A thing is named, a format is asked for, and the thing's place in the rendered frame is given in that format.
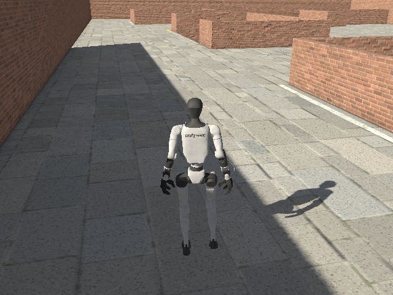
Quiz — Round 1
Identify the left robot upper arm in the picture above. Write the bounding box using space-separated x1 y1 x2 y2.
168 125 182 160

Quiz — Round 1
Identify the robot right forearm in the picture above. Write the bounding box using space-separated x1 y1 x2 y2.
219 149 232 180

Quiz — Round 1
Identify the left robot hand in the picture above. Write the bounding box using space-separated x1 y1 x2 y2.
160 179 175 195

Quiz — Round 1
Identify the robot left forearm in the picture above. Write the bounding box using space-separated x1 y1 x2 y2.
162 150 174 181

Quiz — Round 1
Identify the right robot upper arm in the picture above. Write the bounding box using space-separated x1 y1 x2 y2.
208 124 224 159

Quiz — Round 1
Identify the robot right thigh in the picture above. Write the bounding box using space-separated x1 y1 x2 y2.
205 171 217 210

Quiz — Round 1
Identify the robot thigh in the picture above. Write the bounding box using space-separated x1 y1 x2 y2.
205 171 217 210
176 171 190 216

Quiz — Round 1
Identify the right robot hand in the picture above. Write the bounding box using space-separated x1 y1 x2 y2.
219 178 233 195

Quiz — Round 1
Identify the robot left thigh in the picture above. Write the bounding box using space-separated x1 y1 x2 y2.
176 171 190 216

